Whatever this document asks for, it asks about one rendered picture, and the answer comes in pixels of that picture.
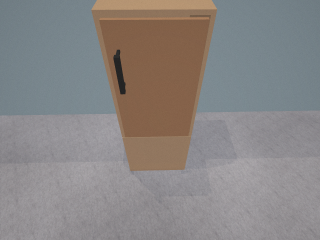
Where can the cupboard door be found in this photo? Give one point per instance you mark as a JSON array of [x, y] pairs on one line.
[[161, 59]]

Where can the handle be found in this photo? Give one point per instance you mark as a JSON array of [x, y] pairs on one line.
[[119, 72]]

